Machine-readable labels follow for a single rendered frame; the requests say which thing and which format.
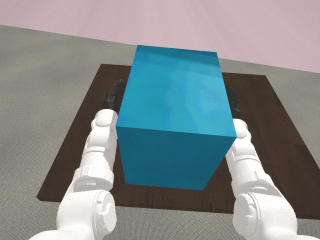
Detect left robot hand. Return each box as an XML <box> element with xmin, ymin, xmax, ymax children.
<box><xmin>101</xmin><ymin>79</ymin><xmax>127</xmax><ymax>113</ymax></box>

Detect table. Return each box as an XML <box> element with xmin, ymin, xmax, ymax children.
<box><xmin>36</xmin><ymin>63</ymin><xmax>320</xmax><ymax>240</ymax></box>

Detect robot right forearm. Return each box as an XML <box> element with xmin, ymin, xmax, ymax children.
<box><xmin>225</xmin><ymin>118</ymin><xmax>298</xmax><ymax>233</ymax></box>

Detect robot left upper arm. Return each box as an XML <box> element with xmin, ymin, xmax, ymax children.
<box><xmin>28</xmin><ymin>189</ymin><xmax>117</xmax><ymax>240</ymax></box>

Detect robot left forearm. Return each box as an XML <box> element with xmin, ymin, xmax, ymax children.
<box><xmin>56</xmin><ymin>109</ymin><xmax>118</xmax><ymax>229</ymax></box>

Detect right robot hand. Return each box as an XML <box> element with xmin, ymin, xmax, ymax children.
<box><xmin>225</xmin><ymin>85</ymin><xmax>242</xmax><ymax>120</ymax></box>

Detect carton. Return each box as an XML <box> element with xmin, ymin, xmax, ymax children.
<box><xmin>115</xmin><ymin>45</ymin><xmax>237</xmax><ymax>191</ymax></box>

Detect robot right upper arm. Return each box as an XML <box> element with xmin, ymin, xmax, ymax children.
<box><xmin>232</xmin><ymin>192</ymin><xmax>320</xmax><ymax>240</ymax></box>

